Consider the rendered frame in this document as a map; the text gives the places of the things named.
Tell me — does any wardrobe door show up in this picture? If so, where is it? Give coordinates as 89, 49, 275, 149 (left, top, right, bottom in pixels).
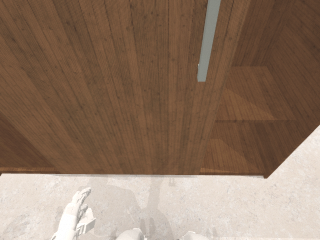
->
0, 113, 54, 168
0, 0, 251, 175

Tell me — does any left robot hand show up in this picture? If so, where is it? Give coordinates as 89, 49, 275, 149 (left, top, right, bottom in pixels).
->
57, 187, 96, 237

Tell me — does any right robot shin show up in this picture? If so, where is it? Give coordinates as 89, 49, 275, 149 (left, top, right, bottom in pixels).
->
183, 231, 196, 237

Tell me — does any robot left thigh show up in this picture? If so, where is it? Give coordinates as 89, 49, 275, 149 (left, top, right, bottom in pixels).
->
116, 230, 148, 240

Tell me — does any handle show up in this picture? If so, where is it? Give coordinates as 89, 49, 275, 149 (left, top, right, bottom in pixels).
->
197, 0, 221, 82

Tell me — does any robot left forearm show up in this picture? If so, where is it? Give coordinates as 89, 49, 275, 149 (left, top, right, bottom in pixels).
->
51, 228, 77, 240

